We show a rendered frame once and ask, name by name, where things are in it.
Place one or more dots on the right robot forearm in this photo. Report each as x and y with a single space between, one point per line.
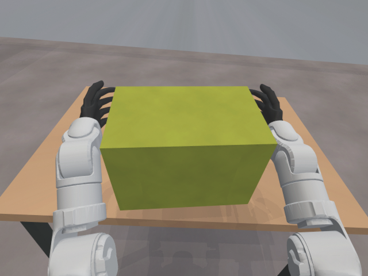
306 198

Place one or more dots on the robot right hand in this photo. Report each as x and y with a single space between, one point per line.
269 105

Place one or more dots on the robot right upper arm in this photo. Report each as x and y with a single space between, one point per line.
324 253

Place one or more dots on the robot left hand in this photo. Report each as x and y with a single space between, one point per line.
92 102

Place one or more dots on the carton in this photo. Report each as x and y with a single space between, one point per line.
185 146

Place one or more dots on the robot left upper arm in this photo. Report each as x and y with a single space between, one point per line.
87 255

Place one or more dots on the left robot forearm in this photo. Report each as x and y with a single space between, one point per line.
78 181

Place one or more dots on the table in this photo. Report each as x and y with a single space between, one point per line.
31 198

